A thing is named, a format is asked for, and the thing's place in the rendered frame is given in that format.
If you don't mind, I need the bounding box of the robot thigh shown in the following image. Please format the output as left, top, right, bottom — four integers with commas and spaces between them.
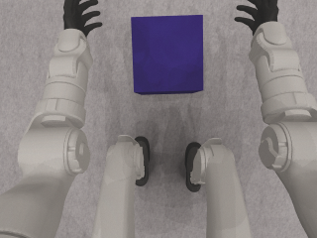
195, 144, 253, 238
91, 142, 144, 238

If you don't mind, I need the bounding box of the robot right thigh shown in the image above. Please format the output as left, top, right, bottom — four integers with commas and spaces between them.
195, 144, 253, 238

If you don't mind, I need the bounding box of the left robot hand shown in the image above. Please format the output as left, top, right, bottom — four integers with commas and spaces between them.
62, 0, 103, 38

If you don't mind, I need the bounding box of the right robot hand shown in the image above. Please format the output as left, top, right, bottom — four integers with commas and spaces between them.
234, 0, 279, 35

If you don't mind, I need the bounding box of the robot right upper arm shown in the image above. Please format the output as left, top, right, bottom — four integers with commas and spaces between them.
258, 121, 317, 238

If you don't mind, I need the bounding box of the robot left upper arm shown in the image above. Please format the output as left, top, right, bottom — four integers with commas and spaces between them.
0, 126, 91, 238

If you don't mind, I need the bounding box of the robot right forearm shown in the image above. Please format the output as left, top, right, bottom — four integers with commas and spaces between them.
249, 21, 317, 125

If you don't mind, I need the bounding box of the robot left forearm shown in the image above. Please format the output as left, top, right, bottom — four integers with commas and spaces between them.
17, 28, 93, 169

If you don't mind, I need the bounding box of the carton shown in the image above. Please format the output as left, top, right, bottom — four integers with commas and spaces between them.
131, 15, 204, 95

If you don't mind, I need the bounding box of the robot left thigh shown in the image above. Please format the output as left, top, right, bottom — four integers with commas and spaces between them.
91, 142, 144, 238

